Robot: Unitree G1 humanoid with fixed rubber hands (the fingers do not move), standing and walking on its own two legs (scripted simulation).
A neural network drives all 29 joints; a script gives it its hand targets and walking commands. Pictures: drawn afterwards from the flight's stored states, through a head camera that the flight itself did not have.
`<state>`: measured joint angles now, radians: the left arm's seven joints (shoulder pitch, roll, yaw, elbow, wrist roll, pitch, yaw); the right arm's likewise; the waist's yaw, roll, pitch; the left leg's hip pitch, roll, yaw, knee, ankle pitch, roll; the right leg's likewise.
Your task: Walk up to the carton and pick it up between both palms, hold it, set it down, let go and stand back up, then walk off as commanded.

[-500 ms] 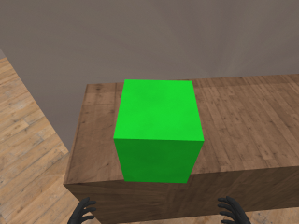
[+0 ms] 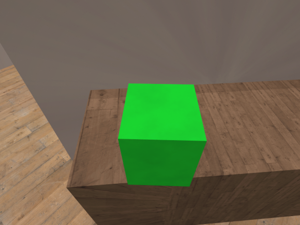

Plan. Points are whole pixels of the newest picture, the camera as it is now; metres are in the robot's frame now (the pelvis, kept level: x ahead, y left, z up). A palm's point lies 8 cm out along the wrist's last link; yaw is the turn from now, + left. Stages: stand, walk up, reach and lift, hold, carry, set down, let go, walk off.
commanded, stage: stand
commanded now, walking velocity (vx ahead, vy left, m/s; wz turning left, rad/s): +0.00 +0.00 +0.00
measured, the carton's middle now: (159, 136) +0.39 +0.00 +0.02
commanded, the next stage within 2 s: walk off in 1.74 s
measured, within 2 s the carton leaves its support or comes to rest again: neither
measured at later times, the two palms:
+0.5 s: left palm out of the picture +0.05 +0.31 -0.11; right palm out of the picture +0.07 -0.28 -0.11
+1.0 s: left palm out of the picture +0.05 +0.31 -0.11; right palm out of the picture +0.06 -0.29 -0.10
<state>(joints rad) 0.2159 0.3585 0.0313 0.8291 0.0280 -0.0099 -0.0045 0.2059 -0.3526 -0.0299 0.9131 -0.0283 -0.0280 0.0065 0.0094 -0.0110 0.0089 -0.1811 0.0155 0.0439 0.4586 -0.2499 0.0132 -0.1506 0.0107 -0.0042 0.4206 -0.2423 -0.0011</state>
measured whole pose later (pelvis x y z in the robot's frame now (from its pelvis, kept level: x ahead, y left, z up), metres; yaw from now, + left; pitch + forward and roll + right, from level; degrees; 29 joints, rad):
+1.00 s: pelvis -0.01 +0.01 +0.01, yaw +0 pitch -3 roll +0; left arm 0.15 0.37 -0.01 1.08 0.01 -0.02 0.00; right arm 0.12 -0.37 0.01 1.10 -0.01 -0.02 0.01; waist 0.00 -0.01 0.04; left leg -0.12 -0.01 0.05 0.33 -0.16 0.03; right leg -0.09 -0.01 0.00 0.30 -0.16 0.02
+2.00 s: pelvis -0.01 +0.00 +0.00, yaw +0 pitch -1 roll +0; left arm 0.12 0.38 0.01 1.05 0.01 0.00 0.00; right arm 0.09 -0.37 -0.02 1.07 0.00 0.00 0.01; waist -0.01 -0.01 0.07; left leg -0.16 0.00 0.04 0.37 -0.18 0.02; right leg -0.15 -0.01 0.00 0.37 -0.20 0.01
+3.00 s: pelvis -0.24 +0.01 -0.02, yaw -4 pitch -2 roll -1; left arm 0.16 0.41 0.06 0.73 0.04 0.05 -0.02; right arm 0.17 -0.44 -0.07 0.79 0.00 0.08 -0.03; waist 0.00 0.05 0.18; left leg -0.49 -0.04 -0.11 1.00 -0.54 0.02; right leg -0.29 0.03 0.03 0.65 -0.32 0.00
